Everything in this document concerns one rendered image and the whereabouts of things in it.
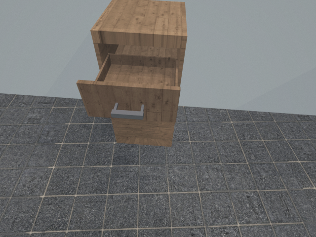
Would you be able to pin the cabinet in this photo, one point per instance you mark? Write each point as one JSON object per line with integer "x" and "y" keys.
{"x": 148, "y": 28}

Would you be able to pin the drawer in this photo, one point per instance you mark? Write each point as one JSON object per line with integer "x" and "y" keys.
{"x": 133, "y": 81}

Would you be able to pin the handle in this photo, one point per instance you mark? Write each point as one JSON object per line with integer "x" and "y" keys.
{"x": 124, "y": 114}

